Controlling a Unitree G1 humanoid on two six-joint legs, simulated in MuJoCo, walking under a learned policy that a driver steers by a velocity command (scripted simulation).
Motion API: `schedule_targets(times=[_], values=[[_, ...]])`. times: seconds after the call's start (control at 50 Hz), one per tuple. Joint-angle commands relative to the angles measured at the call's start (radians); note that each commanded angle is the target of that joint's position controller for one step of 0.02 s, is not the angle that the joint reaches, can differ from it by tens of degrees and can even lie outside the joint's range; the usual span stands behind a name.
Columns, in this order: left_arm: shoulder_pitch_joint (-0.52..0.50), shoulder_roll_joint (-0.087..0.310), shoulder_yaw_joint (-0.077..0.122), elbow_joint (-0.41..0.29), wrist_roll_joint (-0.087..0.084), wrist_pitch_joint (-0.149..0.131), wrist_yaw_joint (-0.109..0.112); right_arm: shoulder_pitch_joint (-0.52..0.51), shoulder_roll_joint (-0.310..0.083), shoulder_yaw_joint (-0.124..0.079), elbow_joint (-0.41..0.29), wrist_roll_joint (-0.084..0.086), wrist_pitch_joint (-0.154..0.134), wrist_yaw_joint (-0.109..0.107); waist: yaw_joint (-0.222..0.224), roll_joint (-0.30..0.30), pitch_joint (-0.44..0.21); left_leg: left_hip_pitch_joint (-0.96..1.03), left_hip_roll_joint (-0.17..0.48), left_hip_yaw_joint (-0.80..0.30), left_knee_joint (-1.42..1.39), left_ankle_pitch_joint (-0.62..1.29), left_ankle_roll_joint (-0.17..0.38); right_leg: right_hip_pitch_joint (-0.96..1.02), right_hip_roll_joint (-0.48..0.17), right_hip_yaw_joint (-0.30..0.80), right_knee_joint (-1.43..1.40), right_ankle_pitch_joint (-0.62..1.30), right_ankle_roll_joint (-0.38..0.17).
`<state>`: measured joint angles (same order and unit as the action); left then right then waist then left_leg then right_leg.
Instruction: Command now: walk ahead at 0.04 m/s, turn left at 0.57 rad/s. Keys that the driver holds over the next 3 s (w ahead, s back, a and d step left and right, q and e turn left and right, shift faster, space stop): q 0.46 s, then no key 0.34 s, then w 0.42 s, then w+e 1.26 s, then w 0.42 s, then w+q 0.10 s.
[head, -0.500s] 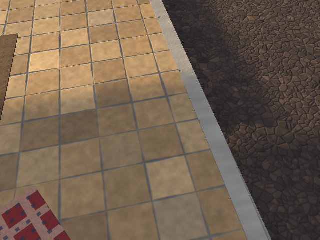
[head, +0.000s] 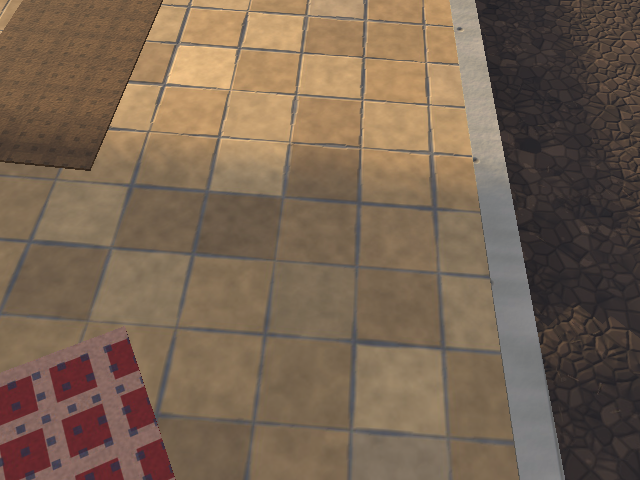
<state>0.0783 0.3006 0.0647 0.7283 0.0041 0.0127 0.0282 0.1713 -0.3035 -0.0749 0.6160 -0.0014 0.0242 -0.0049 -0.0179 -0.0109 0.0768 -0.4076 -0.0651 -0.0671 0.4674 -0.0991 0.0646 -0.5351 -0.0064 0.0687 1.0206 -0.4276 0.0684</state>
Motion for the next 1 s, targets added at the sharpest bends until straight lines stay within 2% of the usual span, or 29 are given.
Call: schedule_targets(times=[0.02,0.14,0.18,0.2,0.22,0.24,0.26,0.28,0.3,0.32,0.36,0.4,0.48,0.56,0.6,0.62,0.64,0.66,0.68,0.7,0.74,0.8,0.82,0.84,0.86,0.9,0.96,0.98,1.0], values=[[0.073,0.059,0.015,-0.035,0.001,-0.004,0.008,-0.027,-0.162,-0.049,-0.078,0.001,-0.005,-0.024,0.026,0.129,-0.222,0.145,0.214,-0.266,-0.132,0.094,0.173,0.062,0.016,0.006,-0.119,0.059,0.022],[0.055,0.079,0.022,-0.05,-0.013,-0.025,-0.011,-0.034,-0.164,-0.054,-0.087,0.002,0.015,-0.023,0.003,0.189,-0.195,0.133,0.203,-0.404,-0.128,-0.142,0.139,0.143,0.041,0.016,-0.34,0.077,-0.009],[0.107,0.076,0.028,-0.036,-0.013,-0.037,-0.021,-0.054,-0.158,-0.052,-0.091,0.013,0.024,-0.026,0.036,0.185,-0.188,0.11,0.176,-0.415,-0.086,-0.134,0.106,0.245,0.047,-0.008,-0.523,0.164,-0.041],[0.14,0.1,0.039,-0.026,-0.007,-0.039,-0.021,-0.037,-0.14,-0.047,-0.089,0.019,0.027,-0.028,0.046,0.155,-0.189,0.059,0.136,-0.388,-0.039,-0.178,0.067,0.335,-0.003,0.014,-0.619,0.214,-0.068],[0.169,0.172,0.054,-0.033,0.015,-0.035,-0.016,0.0,-0.086,-0.033,-0.089,0.013,0.028,-0.027,0.028,-0.024,-0.203,-0.066,0.043,-0.268,0.172,-0.369,0.005,0.44,-0.222,0.207,-0.696,0.215,-0.146],[0.133,0.234,0.065,-0.032,0.049,-0.03,-0.02,-0.026,-0.112,-0.044,-0.127,0.023,0.015,-0.025,0.007,-0.311,-0.123,-0.236,-0.093,-0.071,0.402,-0.519,-0.049,0.348,-0.378,0.456,-0.77,0.322,-0.302],[0.065,0.176,0.051,-0.072,0.053,-0.036,-0.016,0.006,-0.185,-0.068,-0.101,0.006,0.006,-0.023,-0.001,-0.222,-0.116,-0.216,-0.023,-0.118,0.603,-0.485,-0.082,0.31,-0.393,0.434,-0.758,0.37,-0.337],[0.006,0.123,0.037,-0.086,0.038,-0.037,-0.008,0.034,-0.199,-0.079,-0.07,0.013,0.012,-0.019,-0.026,-0.15,-0.11,-0.211,-0.019,-0.105,0.684,-0.418,-0.095,0.303,-0.334,0.314,-0.728,0.398,-0.293],[-0.021,0.099,0.03,-0.097,0.021,-0.036,-0.003,0.064,-0.172,-0.075,-0.039,0.013,0.025,-0.023,-0.031,-0.114,-0.104,-0.212,-0.014,-0.087,0.739,-0.366,-0.117,0.319,-0.27,0.218,-0.708,0.405,-0.252],[-0.021,0.088,0.025,-0.098,0.006,-0.034,0.001,0.074,-0.15,-0.07,-0.034,0.011,0.034,-0.024,-0.021,-0.11,-0.097,-0.241,-0.006,-0.079,0.791,-0.323,-0.134,0.344,-0.256,0.175,-0.698,0.431,-0.248],[0.015,0.086,0.02,-0.094,0.008,-0.024,0.01,0.038,-0.111,-0.055,-0.05,0.023,0.038,-0.018,0.007,-0.116,-0.091,-0.248,0.01,-0.026,0.776,-0.281,-0.156,0.37,-0.225,0.086,-0.7,0.477,-0.258],[0.072,0.103,0.027,-0.084,0.015,-0.014,0.018,-0.032,-0.09,-0.043,-0.083,0.029,0.035,-0.016,0.053,-0.141,-0.1,-0.281,0.04,0.002,0.664,-0.268,-0.176,0.469,-0.239,0.066,-0.694,0.506,-0.274],[0.095,0.161,0.05,-0.077,0.009,-0.002,0.01,-0.072,-0.057,-0.019,-0.116,0.015,0.033,-0.002,0.081,-0.17,-0.139,-0.143,0.088,0.051,0.442,-0.329,-0.171,0.486,-0.282,0.027,-0.681,0.552,-0.292],[0.081,0.18,0.054,-0.064,-0.017,-0.002,-0.012,-0.023,-0.072,-0.021,-0.099,0.015,0.037,0.005,0.059,-0.186,-0.151,0.031,0.059,0.102,0.2,-0.291,-0.126,0.446,-0.295,0.013,-0.638,0.621,-0.288],[0.069,0.16,0.045,-0.046,-0.038,-0.002,-0.014,0.054,-0.062,-0.022,-0.061,0.012,0.033,0.008,0.01,-0.156,-0.154,0.197,0.035,0.124,-0.081,-0.078,-0.071,0.391,-0.267,-0.021,-0.566,0.597,-0.236],[0.124,0.123,0.031,-0.019,-0.033,-0.01,-0.018,0.069,-0.094,-0.027,-0.059,0.009,0.032,0.003,0.013,-0.087,-0.177,0.348,0.075,0.049,-0.147,0.066,-0.04,0.296,-0.233,-0.061,-0.509,0.479,-0.161],[0.129,0.041,0.0,-0.039,0.022,-0.019,-0.029,0.092,-0.169,-0.037,-0.071,0.003,0.031,-0.011,0.037,0.165,-0.238,0.526,0.3,-0.221,-0.12,0.401,0.024,0.108,-0.144,-0.154,-0.292,0.103,-0.056],[0.067,0.048,0.002,-0.071,0.016,-0.019,-0.022,0.042,-0.164,-0.027,-0.079,-0.029,0.018,-0.006,0.016,0.281,-0.212,0.387,0.443,-0.325,-0.102,0.434,0.215,0.019,-0.07,-0.118,-0.182,-0.207,-0.004],[0.035,0.118,0.021,-0.065,0.002,-0.011,-0.013,0.024,-0.121,-0.017,-0.081,-0.035,0.0,0.0,-0.017,0.195,-0.188,0.335,0.404,-0.29,-0.125,0.354,0.247,0.02,-0.083,-0.063,-0.072,-0.216,0.015],[0.042,0.124,0.029,-0.055,-0.007,-0.005,-0.013,-0.006,-0.094,-0.005,-0.062,-0.035,-0.013,0.001,0.003,0.191,-0.163,0.308,0.348,-0.224,-0.129,0.292,0.208,0.022,-0.084,-0.042,-0.033,-0.172,0.018],[0.078,0.125,0.037,-0.021,0.001,0.009,-0.002,-0.067,-0.1,-0.005,-0.05,-0.014,-0.024,-0.001,0.022,0.17,-0.127,0.276,0.296,-0.168,-0.129,0.28,0.159,0.024,-0.082,-0.032,-0.03,-0.075,0.032],[0.121,0.075,0.022,0.001,-0.006,0.008,-0.005,-0.095,-0.061,0.01,-0.027,-0.016,-0.022,-0.007,0.044,0.15,-0.145,0.237,0.246,-0.094,-0.113,0.315,0.147,0.132,-0.07,-0.047,-0.124,0.009,0.042],[0.116,0.058,0.013,0.004,-0.004,0.006,-0.008,-0.078,-0.049,0.012,-0.015,-0.016,-0.019,-0.009,0.028,0.148,-0.16,0.245,0.235,-0.096,-0.131,0.175,0.144,0.16,-0.069,-0.06,-0.194,0.031,0.038],[0.093,0.051,0.006,0.0,-0.005,0.003,-0.01,-0.05,-0.059,0.01,0.001,-0.014,-0.016,-0.009,0.004,0.155,-0.15,0.245,0.236,-0.123,-0.162,-0.023,0.149,0.172,-0.06,-0.076,-0.251,0.036,0.03],[0.072,0.064,0.006,-0.008,-0.01,-0.001,-0.012,-0.021,-0.095,-0.001,0.016,-0.009,-0.012,-0.008,-0.019,0.171,-0.124,0.243,0.246,-0.17,-0.198,-0.228,0.16,0.16,-0.041,-0.097,-0.277,0.018,0.019],[0.059,0.1,0.013,-0.018,-0.023,-0.016,-0.015,0.008,-0.142,-0.015,0.035,0.003,-0.009,-0.009,-0.033,0.184,-0.061,0.229,0.288,-0.27,-0.244,-0.455,0.174,0.124,-0.028,-0.108,-0.318,-0.033,-0.022],[0.141,0.078,0.009,0.022,-0.025,-0.048,-0.027,-0.019,-0.132,-0.011,0.048,0.025,-0.015,-0.011,0.023,0.135,-0.032,0.137,0.282,-0.276,-0.237,-0.523,0.152,0.27,-0.016,-0.125,-0.507,0.067,-0.099],[0.205,0.07,0.01,0.054,-0.02,-0.058,-0.03,-0.038,-0.116,-0.006,0.049,0.026,-0.017,-0.011,0.058,0.116,-0.04,0.073,0.25,-0.243,-0.204,-0.526,0.129,0.384,-0.005,-0.129,-0.579,0.129,-0.124],[0.288,0.081,0.014,0.085,-0.018,-0.066,-0.029,-0.068,-0.069,0.006,0.042,0.017,-0.024,-0.008,0.094,0.081,-0.055,-0.029,0.201,-0.189,-0.103,-0.49,0.087,0.517,-0.049,-0.057,-0.61,0.115,-0.149]])
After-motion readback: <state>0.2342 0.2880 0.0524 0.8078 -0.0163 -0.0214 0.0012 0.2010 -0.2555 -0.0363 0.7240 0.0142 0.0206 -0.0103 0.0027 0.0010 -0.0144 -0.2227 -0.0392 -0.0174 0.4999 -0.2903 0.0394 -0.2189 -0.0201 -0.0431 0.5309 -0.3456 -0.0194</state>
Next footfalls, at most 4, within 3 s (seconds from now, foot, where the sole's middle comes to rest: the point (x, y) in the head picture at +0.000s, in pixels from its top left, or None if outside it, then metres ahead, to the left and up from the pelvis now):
0.20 right None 0.10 -0.16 -0.77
0.62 left None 0.00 0.09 -0.77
1.00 right None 0.08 -0.11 -0.77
1.44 left None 0.27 0.26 -0.77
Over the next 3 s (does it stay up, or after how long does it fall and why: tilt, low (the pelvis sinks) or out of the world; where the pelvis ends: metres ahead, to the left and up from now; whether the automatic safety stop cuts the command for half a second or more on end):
stays up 1.00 0.03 -0.01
